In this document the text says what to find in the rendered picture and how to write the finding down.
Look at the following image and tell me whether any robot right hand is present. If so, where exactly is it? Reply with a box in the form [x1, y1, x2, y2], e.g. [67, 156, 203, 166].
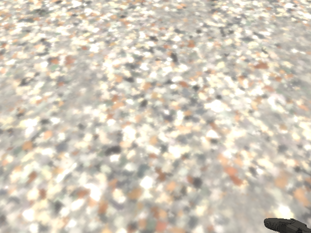
[263, 217, 311, 233]

